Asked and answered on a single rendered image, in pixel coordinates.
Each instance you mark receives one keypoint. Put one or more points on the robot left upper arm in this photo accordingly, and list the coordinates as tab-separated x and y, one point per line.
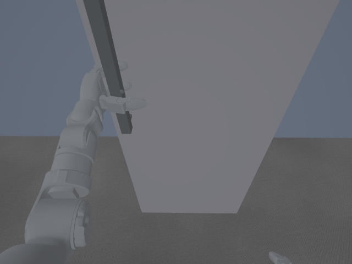
57	227

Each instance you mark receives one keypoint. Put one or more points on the left robot forearm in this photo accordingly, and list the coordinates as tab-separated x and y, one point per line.
69	177

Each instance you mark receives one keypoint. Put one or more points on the fridge door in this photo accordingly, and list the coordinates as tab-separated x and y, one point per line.
217	77

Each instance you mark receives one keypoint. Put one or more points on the left robot hand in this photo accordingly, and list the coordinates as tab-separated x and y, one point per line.
93	88

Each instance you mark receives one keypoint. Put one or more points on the handle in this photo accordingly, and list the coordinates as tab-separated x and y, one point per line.
97	15

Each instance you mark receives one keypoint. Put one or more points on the right robot hand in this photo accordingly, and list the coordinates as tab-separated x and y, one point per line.
278	259

